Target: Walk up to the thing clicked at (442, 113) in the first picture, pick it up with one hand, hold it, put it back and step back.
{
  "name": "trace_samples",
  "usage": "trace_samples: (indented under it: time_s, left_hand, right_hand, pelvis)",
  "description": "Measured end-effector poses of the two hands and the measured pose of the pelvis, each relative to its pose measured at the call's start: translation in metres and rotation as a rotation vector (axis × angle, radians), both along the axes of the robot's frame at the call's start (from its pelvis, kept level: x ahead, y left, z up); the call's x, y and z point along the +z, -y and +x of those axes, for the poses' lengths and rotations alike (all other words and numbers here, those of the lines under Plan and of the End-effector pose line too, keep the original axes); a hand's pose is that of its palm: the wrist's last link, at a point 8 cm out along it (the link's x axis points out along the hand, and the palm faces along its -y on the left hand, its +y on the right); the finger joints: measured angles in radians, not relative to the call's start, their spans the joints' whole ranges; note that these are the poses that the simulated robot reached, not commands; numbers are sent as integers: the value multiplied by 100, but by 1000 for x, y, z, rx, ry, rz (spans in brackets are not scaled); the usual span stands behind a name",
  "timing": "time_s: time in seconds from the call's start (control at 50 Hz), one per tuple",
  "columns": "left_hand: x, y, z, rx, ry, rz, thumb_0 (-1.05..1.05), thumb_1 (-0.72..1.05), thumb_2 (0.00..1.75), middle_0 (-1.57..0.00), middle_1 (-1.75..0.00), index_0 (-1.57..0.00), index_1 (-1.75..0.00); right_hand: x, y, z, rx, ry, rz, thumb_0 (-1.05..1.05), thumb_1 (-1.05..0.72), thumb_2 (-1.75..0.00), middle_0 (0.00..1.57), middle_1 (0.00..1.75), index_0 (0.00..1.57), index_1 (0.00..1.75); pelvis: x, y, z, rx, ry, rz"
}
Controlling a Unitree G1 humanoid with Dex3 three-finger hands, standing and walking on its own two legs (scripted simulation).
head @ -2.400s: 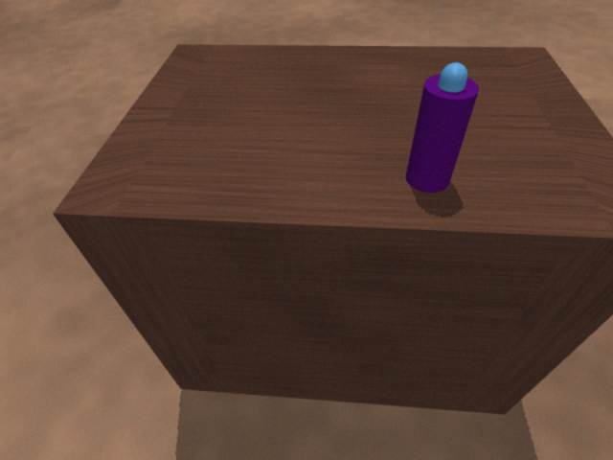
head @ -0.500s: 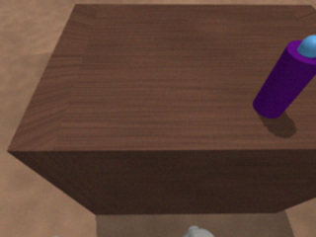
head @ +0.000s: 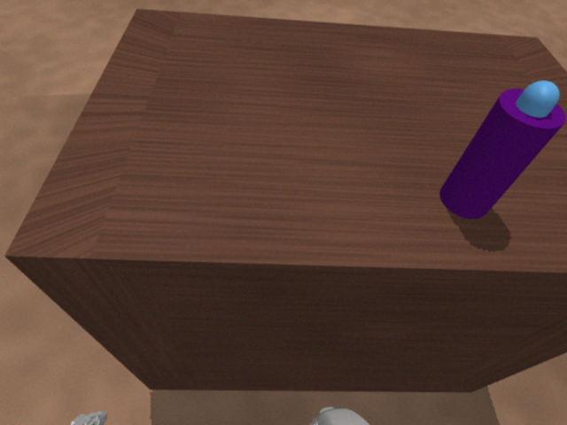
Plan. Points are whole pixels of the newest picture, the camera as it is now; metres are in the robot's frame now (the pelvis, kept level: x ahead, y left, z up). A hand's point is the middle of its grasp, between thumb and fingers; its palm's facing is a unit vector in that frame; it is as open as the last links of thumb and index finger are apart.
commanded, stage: walk up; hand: right
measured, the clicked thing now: (499, 151) +0.45 -0.26 +0.15
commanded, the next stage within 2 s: stand in 1.46 s
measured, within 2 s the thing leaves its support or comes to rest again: neither
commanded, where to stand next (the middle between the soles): +0.02 -0.04 m, yaw +0 degrees
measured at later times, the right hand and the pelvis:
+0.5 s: hand out of the picture +0.03 -0.29 -0.15, palm faces +0.00 +0.95 -0.32, open 7.4 cm; pelvis -0.04 -0.03 +0.01, yaw -2 degrees
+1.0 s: hand out of the picture +0.04 -0.29 -0.13, palm faces -0.01 +0.94 -0.34, open 7.4 cm; pelvis -0.04 -0.04 +0.02, yaw +0 degrees
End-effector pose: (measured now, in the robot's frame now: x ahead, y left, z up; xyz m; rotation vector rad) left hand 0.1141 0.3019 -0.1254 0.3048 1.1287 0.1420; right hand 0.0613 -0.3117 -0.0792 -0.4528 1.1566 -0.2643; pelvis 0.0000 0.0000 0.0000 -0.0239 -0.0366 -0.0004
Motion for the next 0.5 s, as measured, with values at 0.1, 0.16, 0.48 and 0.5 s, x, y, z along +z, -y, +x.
trace_samples:
  time_s: [0.1,0.16,0.48,0.5]
  left_hand:
    - [3,-2,-37,17,-69,20,1,91,90,-20,-30,-20,-30]
    - [4,2,-54,7,-100,44,1,91,90,-20,-30,-20,-30]
    - [27,37,-70,8,-13,64,1,91,90,-20,-30,-20,-30]
    - [28,38,-66,9,-2,59,1,91,90,-20,-30,-20,-30]
  right_hand:
    - [9,15,-11,0,8,-8,1,-89,-90,20,30,20,30]
    - [4,28,-13,7,26,3,1,-89,-90,20,30,20,30]
    - [-33,21,-35,-32,15,162,1,-90,-90,20,30,20,30]
    - [-32,19,-38,-30,9,167,1,-90,-90,20,30,20,30]
  pelvis:
    - [6,10,-12,-23,-12,-3]
    - [3,19,-18,-44,-11,5]
    - [5,34,-39,-27,19,44]
    - [7,35,-40,-27,17,40]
